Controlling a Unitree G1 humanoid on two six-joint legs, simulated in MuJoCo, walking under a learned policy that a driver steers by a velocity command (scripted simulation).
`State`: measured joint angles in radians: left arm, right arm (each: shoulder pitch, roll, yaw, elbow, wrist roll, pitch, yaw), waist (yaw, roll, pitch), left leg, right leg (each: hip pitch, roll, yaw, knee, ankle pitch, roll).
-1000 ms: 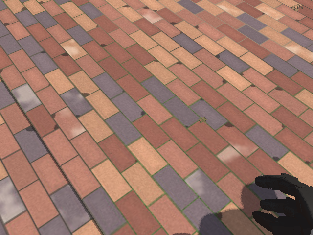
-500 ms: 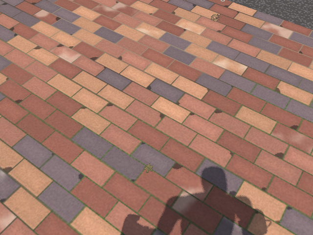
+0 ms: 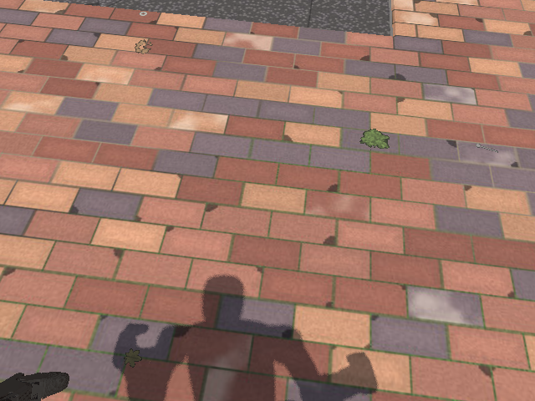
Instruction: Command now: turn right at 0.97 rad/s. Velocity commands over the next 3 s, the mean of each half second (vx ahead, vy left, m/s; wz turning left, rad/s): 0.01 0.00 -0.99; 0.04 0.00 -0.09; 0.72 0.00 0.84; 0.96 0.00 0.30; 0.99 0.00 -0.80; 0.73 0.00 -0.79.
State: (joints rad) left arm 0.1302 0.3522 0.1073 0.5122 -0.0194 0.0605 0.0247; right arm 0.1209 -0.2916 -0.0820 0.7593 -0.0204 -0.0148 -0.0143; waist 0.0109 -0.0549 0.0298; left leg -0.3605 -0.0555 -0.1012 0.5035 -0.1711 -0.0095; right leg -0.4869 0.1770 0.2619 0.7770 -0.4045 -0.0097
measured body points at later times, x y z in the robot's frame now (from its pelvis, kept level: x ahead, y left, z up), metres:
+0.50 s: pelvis +0.00 -0.03 +0.00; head +0.04 -0.08 +0.45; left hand +0.28 +0.14 -0.07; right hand +0.01 -0.37 -0.11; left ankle +0.05 +0.12 -0.66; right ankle -0.04 -0.13 -0.73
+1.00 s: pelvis +0.04 -0.05 +0.00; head +0.06 -0.05 +0.45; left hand +0.32 +0.09 -0.09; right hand +0.01 -0.35 -0.09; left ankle +0.12 +0.05 -0.73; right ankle -0.05 -0.12 -0.71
